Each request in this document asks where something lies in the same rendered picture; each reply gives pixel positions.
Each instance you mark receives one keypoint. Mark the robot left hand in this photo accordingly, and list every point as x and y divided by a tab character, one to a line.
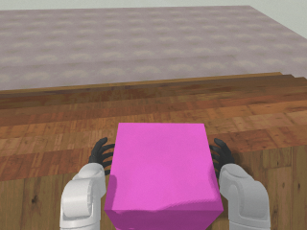
97	155

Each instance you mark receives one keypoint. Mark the carton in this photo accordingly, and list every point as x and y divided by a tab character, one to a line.
162	177

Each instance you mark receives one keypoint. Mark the robot right hand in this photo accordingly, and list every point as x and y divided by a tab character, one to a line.
224	157

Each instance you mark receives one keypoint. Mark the robot left forearm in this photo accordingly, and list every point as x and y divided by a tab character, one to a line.
80	204

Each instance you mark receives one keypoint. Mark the robot right forearm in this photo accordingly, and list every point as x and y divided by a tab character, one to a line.
248	200

